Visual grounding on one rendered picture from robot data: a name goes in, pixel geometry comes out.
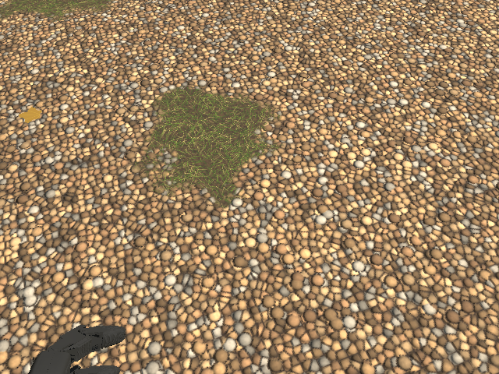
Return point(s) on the left robot hand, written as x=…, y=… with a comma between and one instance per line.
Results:
x=76, y=344

